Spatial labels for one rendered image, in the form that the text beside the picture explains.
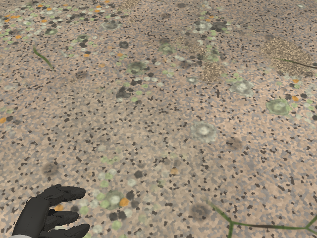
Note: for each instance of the left robot hand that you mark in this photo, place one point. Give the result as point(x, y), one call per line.
point(37, 219)

